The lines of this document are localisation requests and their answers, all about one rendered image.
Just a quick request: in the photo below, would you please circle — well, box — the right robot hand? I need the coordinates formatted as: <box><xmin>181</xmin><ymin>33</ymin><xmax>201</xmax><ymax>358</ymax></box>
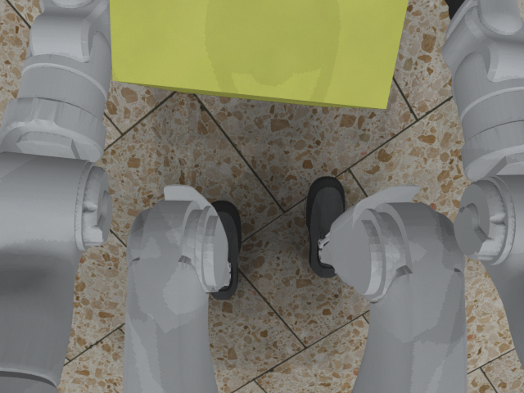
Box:
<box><xmin>445</xmin><ymin>0</ymin><xmax>465</xmax><ymax>20</ymax></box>

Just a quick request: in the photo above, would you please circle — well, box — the right robot forearm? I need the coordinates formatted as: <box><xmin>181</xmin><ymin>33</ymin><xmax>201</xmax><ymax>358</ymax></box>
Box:
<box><xmin>441</xmin><ymin>0</ymin><xmax>524</xmax><ymax>182</ymax></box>

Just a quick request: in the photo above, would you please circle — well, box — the robot left foot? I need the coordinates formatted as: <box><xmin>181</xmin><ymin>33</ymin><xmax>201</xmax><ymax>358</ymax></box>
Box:
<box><xmin>211</xmin><ymin>201</ymin><xmax>242</xmax><ymax>300</ymax></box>

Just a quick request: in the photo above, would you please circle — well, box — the carton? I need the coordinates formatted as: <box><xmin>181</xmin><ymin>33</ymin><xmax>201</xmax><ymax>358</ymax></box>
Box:
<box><xmin>110</xmin><ymin>0</ymin><xmax>409</xmax><ymax>109</ymax></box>

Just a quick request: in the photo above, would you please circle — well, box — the right robot upper arm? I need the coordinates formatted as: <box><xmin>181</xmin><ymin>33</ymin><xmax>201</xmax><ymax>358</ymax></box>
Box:
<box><xmin>454</xmin><ymin>174</ymin><xmax>524</xmax><ymax>370</ymax></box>

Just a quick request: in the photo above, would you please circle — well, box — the robot left thigh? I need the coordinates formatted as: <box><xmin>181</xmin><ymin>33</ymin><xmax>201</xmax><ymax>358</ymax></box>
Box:
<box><xmin>123</xmin><ymin>200</ymin><xmax>226</xmax><ymax>393</ymax></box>

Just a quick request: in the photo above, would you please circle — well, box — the left robot upper arm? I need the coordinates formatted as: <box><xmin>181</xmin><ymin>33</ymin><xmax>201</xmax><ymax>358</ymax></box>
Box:
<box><xmin>0</xmin><ymin>151</ymin><xmax>112</xmax><ymax>393</ymax></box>

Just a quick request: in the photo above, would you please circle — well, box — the left robot forearm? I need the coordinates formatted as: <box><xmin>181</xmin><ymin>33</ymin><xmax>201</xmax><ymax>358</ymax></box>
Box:
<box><xmin>0</xmin><ymin>0</ymin><xmax>112</xmax><ymax>162</ymax></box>

